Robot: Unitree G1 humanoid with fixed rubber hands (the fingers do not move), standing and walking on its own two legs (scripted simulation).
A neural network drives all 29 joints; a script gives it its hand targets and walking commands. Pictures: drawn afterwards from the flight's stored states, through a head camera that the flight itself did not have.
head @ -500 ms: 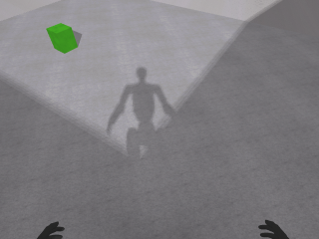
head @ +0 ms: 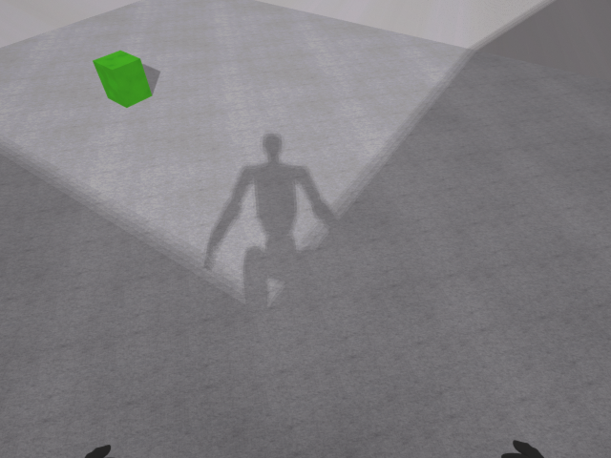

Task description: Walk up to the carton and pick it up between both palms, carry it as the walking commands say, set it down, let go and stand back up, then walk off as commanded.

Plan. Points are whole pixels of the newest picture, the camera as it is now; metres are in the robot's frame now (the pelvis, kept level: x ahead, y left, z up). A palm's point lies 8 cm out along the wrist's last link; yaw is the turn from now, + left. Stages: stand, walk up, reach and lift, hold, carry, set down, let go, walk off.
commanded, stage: stand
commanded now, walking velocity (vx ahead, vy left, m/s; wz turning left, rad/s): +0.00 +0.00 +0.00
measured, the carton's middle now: (123, 79) +2.40 +1.19 -0.65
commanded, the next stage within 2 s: walk up in 0.08 s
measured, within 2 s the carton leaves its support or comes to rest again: neither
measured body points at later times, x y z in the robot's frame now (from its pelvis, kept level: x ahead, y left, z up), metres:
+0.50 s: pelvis +0.03 +0.02 +0.01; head +0.03 +0.02 +0.46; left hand +0.09 +0.40 -0.07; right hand +0.19 -0.31 -0.08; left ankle +0.05 +0.17 -0.69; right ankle +0.00 -0.12 -0.74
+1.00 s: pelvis +0.27 +0.20 +0.00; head +0.27 +0.24 +0.45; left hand +0.31 +0.56 -0.10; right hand +0.37 -0.13 -0.08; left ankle +0.17 +0.24 -0.74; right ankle +0.46 +0.09 -0.68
